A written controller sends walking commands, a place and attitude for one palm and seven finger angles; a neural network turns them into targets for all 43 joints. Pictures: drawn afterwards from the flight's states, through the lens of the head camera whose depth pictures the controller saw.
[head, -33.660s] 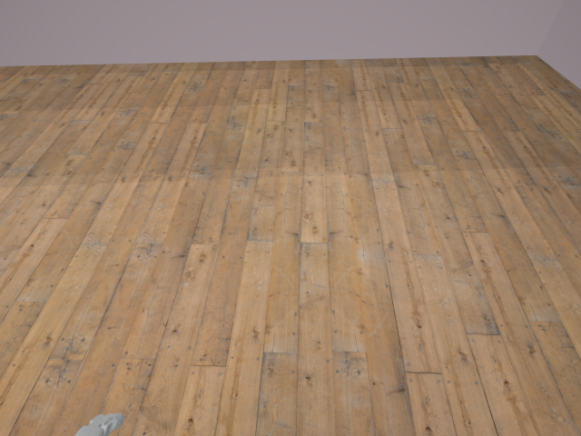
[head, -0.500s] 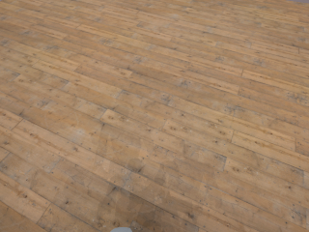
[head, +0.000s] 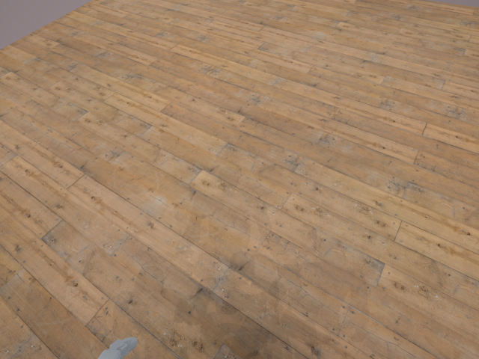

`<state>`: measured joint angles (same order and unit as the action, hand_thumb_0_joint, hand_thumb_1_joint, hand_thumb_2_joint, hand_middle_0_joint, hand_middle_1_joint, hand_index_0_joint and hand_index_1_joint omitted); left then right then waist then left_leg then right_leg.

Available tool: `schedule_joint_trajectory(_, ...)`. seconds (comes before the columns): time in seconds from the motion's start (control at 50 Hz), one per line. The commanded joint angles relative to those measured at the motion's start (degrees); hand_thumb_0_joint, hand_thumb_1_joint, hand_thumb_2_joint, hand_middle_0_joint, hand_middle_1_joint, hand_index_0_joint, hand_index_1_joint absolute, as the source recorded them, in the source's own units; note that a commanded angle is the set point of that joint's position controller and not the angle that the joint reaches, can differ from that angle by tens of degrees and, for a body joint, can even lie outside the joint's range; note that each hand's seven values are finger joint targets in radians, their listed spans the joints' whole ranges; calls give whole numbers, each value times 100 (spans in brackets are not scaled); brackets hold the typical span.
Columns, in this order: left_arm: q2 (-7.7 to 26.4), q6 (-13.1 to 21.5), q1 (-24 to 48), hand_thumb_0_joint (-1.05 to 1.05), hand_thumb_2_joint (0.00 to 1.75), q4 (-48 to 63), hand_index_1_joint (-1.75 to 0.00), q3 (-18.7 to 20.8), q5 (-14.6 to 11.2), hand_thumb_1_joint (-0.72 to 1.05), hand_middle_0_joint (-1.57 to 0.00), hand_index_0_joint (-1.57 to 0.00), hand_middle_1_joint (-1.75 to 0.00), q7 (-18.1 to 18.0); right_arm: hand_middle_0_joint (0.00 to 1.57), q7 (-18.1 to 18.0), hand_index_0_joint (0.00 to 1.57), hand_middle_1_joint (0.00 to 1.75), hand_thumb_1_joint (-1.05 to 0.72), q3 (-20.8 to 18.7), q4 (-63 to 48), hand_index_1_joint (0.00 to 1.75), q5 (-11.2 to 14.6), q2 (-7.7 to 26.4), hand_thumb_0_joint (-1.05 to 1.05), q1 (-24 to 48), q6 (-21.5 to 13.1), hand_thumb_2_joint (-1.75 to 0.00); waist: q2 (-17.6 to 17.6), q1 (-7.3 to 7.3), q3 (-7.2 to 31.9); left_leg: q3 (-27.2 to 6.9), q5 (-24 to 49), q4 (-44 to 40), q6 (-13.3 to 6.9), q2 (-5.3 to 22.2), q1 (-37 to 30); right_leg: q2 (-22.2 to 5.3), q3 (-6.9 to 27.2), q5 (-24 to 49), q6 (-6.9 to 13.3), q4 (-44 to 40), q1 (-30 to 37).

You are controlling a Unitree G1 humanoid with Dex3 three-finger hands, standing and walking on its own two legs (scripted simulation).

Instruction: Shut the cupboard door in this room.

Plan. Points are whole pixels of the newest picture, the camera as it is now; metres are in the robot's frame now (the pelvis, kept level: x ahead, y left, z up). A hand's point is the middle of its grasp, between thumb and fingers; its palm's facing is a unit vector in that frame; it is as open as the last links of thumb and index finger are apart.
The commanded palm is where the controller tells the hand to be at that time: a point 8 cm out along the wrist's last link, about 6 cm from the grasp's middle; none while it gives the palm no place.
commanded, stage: turn or walk to find it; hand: left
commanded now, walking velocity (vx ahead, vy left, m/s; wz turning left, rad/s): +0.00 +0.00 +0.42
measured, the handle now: out of the picture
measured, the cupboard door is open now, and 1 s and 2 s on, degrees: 88 88 88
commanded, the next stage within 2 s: none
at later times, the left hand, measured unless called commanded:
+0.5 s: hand out of the picture -0.04 +0.23 -0.18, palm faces +0.29 -0.93 -0.24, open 7.3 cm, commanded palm none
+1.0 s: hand out of the picture +0.01 +0.20 -0.14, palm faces +0.40 -0.87 -0.28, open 7.3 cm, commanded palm none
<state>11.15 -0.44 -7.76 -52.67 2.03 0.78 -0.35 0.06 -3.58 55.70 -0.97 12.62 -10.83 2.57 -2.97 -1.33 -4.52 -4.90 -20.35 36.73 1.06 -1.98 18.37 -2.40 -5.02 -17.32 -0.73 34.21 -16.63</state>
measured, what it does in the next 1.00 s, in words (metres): steps on the spot, turning left: left foot, then right foot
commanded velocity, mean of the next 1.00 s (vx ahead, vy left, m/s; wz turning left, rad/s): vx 0.00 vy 0.00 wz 0.42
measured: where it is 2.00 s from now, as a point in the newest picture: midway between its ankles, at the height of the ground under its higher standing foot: outside the picture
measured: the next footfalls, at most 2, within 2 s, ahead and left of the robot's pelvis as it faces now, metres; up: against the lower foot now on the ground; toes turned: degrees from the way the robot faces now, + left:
left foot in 0.44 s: +0.00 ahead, +0.13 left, +0.00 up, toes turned +18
right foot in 0.90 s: +0.08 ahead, -0.09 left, +0.00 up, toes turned +18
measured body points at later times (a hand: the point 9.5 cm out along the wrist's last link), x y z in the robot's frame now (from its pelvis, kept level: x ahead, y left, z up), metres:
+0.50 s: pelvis -0.01 +0.02 +0.00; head +0.03 +0.05 +0.44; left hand -0.06 +0.28 -0.16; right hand +0.16 -0.20 -0.13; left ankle -0.04 +0.12 -0.73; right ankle +0.00 -0.11 -0.71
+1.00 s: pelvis -0.01 -0.02 +0.01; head +0.04 -0.04 +0.45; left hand -0.01 +0.24 -0.11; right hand +0.12 -0.24 -0.17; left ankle -0.07 +0.10 -0.68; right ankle +0.04 -0.11 -0.73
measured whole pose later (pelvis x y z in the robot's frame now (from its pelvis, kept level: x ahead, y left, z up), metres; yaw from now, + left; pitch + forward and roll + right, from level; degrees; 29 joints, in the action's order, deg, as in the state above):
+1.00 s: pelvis -0.01 -0.02 +0.01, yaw +25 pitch -1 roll +2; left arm 9.3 0.0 -8.5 -52.4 1.5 0.9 -0.7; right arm 0.1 -4.7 57.1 -1.0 13.5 -12.8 3.8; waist -3.7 -1.9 -4.6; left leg -3.6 -26.9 54.1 1.2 -3.1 24.5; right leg -3.6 -6.9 -17.4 1.8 33.6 -15.5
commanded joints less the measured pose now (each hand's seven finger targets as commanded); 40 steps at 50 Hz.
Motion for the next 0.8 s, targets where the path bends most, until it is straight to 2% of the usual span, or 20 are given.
schedule_joint_trajectory(0.0,1298,119,-655,0,90,275,-30,370,29,90,-20,-20,-30,-174,20,-14,20,30,-90,-258,-575,30,1,660,0,163,-10,-90,1671,317,523,-249,-1131,2935,14,134,1303,-2348,1971,1190,951,-1913,615)
schedule_joint_trajectory(0.02,1168,77,-312,0,90,372,-30,345,17,90,-20,-20,-30,-192,20,13,20,30,-90,-285,-461,30,-3,654,0,99,32,-90,1367,195,309,-125,-807,3270,36,210,1315,-2142,1698,860,849,-1929,451)
schedule_joint_trajectory(0.04,1027,83,-132,0,90,441,-30,278,18,90,-20,-20,-30,-170,20,56,20,30,-90,-264,-335,30,-23,608,0,11,41,-90,1137,91,242,-22,-459,3422,102,275,1314,-1780,1186,1090,699,-1755,499)
schedule_joint_trajectory(0.08,885,138,-208,0,90,433,-30,234,22,90,-20,-20,-30,-150,20,93,20,30,-90,-233,-243,30,-21,494,0,-153,51,-90,1249,63,353,145,-89,3431,202,288,1350,-1553,616,1628,566,-1622,692)
schedule_joint_trajectory(0.18,988,140,-732,0,90,252,-30,281,61,90,-20,-20,-30,-158,20,94,20,30,-90,-161,-289,30,-1,423,0,182,54,-90,1299,302,451,426,-314,2469,336,361,1239,-1667,359,2309,699,-1497,1198)
schedule_joint_trajectory(0.28,1216,105,-1052,0,90,74,-30,351,99,90,-20,-20,-30,-144,20,86,20,30,-90,-48,-395,30,47,306,0,543,-27,-90,1462,492,603,782,-635,1080,285,346,800,-1818,162,3228,833,-1133,1526)
schedule_joint_trajectory(0.32,1268,87,-998,0,90,23,-30,384,103,90,-20,-20,-30,-142,20,71,20,30,-90,-28,-389,30,65,297,0,498,-69,-90,1456,472,667,894,-614,535,230,339,486,-1895,123,3268,831,-960,1488)
schedule_joint_trajectory(0.36,1319,64,-864,0,90,16,-30,385,76,90,-20,-20,-30,-132,20,64,20,30,-90,-30,-341,30,61,349,0,243,-101,-90,1433,291,713,1051,-7,-225,171,284,-84,-1853,-63,3002,623,-701,1186)
schedule_joint_trajectory(0.38,1307,45,-748,0,90,16,-30,392,40,90,-20,-20,-30,-122,20,68,20,30,-90,-49,-285,30,48,421,0,36,-130,-90,1215,138,805,1059,611,-836,126,286,-597,-1738,-277,2633,415,-396,926)
schedule_joint_trajectory(0.4,1182,9,-755,0,90,52,-30,365,-8,90,-20,-20,-30,-107,20,71,20,30,-90,-105,-246,30,36,672,0,-151,-177,-90,615,8,938,728,1410,-1375,4,552,-1384,-1516,-481,2005,144,235,319)
schedule_joint_trajectory(0.42,830,-22,-777,0,90,183,-30,304,-36,90,-20,-20,-30,-81,20,43,20,30,-90,-240,-266,30,-6,1220,0,-394,-225,-90,-959,-119,1099,-1034,2993,-1623,-545,1875,-2204,-750,-720,-327,-266,1414,-992)
schedule_joint_trajectory(0.44,603,-67,-466,0,90,355,-30,177,-18,90,-20,-20,-30,-92,20,-14,20,30,-90,-309,-197,30,19,1542,0,-688,-177,-90,-1447,-265,1020,-1636,4618,-1696,-1207,2620,-2043,-449,-288,-2222,-383,2236,-1458)
schedule_joint_trajectory(0.46,742,-119,-324,0,90,340,-30,200,-1,90,-20,-20,-30,-109,20,-48,20,30,-90,-284,-163,30,-2,1457,0,-620,-151,-90,-812,-243,904,-1275,4221,-1639,-1398,2648,-1804,-549,43,-2032,-303,2697,-1394)
schedule_joint_trajectory(0.48,694,-159,-190,0,90,226,-30,217,13,90,-20,-20,-30,-119,20,-104,20,30,-90,-231,-188,30,-17,1263,0,-384,-181,-90,-1156,-193,663,-1131,3856,-1777,-1249,2235,-1423,-582,269,-1652,-320,2800,-1442)
schedule_joint_trajectory(0.52,784,-160,-206,0,90,95,-30,266,11,90,-20,-20,-30,-45,20,-143,20,30,-90,-145,-310,30,-23,1029,0,54,-186,-90,-853,8,327,-758,3425,-1756,-1039,1822,-1086,-517,330,-992,-342,3047,-1480)
schedule_joint_trajectory(0.56,753,-155,-428,0,90,-1,-30,267,13,90,-20,-20,-30,-18,20,-137,20,30,-90,-126,-347,30,-4,978,0,123,-228,-90,-517,124,437,-481,3403,-1755,-934,1573,-1228,-422,290,-665,-390,3081,-1438)
schedule_joint_trajectory(0.62,728,-159,-384,0,90,16,-30,246,10,90,-20,-20,-30,-25,20,-124,20,30,-90,-147,-351,30,12,977,0,-18,-243,-90,-359,85,503,-525,3162,-1823,-956,1536,-1244,-391,307,-516,-453,2833,-1386)
schedule_joint_trajectory(0.68,671,-158,-181,0,90,165,-30,217,-4,90,-20,-20,-30,-44,20,-108,20,30,-90,-187,-342,30,-12,1003,0,-166,-228,-90,-435,4,516,-757,3185,-1761,-1065,1589,-1348,-330,316,-675,-492,2322,-1371)
schedule_joint_trajectory(0.74,602,-134,-1,0,90,276,-30,186,-20,90,-20,-20,-30,-43,20,-93,20,30,-90,-219,-341,30,-39,1016,0,-195,-193,-90,-556,-55,537,-929,3080,-1644,-1088,1546,-1171,-203,258,-861,-460,1555,-998)
schedule_joint_trajectory(0.78,564,-102,-83,0,90,286,-30,180,-44,90,-20,-20,-30,-53,20,-86,20,30,-90,-240,-378,30,-48,1028,0,-84,-171,-90,-760,-9,548,-1074,3216,-1509,-1064,1493,-919,-89,166,-834,-420,966,-560)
